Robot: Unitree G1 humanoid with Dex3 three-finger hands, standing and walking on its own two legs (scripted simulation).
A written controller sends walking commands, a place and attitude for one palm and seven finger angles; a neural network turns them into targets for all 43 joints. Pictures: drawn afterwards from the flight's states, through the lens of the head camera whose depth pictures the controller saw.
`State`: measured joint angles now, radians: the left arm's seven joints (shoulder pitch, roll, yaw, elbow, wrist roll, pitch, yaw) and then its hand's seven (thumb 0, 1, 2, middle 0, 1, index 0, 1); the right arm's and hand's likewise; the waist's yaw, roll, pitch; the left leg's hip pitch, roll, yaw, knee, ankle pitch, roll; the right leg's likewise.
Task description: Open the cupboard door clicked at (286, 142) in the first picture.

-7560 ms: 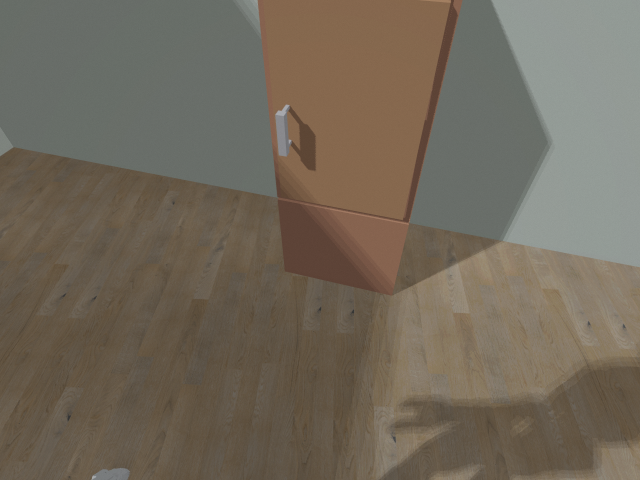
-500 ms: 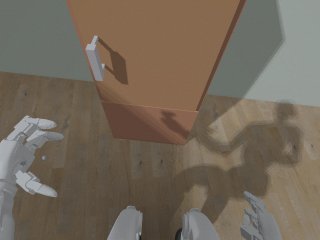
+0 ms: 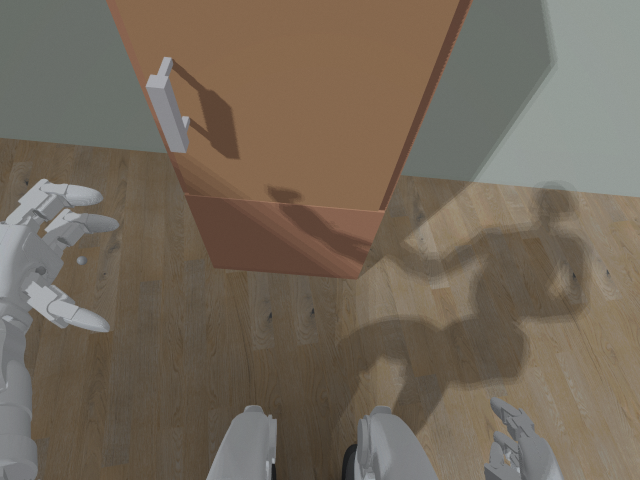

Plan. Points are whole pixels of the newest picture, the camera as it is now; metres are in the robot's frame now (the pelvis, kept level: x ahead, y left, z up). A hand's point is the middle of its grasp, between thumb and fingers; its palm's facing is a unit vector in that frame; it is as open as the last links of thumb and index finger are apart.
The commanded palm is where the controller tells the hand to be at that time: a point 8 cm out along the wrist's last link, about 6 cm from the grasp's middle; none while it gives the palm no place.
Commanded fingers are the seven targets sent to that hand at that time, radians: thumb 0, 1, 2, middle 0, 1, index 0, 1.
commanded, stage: move the hooked fingers beside the handle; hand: left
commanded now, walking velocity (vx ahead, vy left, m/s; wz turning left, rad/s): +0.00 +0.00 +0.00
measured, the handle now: (173, 106) +0.60 +0.24 +0.03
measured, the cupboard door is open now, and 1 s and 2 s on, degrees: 0 0 0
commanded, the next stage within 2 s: slide the fingers in behind the handle in 1.98 s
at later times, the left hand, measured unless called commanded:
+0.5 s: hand (98, 205) +0.42 +0.29 +0.04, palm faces -0.03 -1.00 -0.04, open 14.0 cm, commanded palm +0.41 +0.33 +0.04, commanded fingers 0.00 -0.50 0.30 -0.30 -1.20 -0.30 -1.20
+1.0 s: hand (124, 150) +0.51 +0.29 +0.04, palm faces -0.02 -1.00 -0.04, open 14.0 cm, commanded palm +0.51 +0.32 +0.03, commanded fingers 0.00 -0.50 0.30 -0.30 -1.20 -0.30 -1.20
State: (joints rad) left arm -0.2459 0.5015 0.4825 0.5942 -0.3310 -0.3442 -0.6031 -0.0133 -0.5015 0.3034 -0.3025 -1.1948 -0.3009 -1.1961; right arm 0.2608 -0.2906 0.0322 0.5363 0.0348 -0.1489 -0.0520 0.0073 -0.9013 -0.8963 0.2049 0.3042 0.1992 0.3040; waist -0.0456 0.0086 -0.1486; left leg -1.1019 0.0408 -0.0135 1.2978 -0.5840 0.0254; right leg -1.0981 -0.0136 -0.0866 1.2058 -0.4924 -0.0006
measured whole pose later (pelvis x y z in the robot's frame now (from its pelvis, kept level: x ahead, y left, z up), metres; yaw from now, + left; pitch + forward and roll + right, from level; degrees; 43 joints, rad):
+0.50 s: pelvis +0.00 +0.01 -0.01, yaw -1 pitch +25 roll -4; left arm -0.58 0.59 0.52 0.94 -0.22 -0.42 -0.58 -0.01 -0.50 0.30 -0.30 -1.19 -0.30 -1.20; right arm 0.30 -0.30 0.04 0.59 0.02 -0.07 -0.04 0.00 -0.90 -0.90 0.21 0.30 0.20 0.30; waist -0.09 0.01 -0.14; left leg -1.17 0.04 -0.01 1.32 -0.58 0.04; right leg -1.16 -0.01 -0.08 1.22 -0.48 0.01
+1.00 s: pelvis -0.01 +0.01 -0.02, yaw -2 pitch +30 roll -6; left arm -0.92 0.79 0.57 1.18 -0.10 -0.37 -0.54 -0.01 -0.50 0.30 -0.30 -1.19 -0.30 -1.20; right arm 0.33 -0.30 0.08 0.59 0.00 0.04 -0.03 0.00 -0.90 -0.90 0.21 0.30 0.20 0.30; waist -0.19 0.02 -0.12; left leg -1.33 0.06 -0.03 1.39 -0.59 0.04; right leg -1.31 0.00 -0.10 1.27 -0.48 0.01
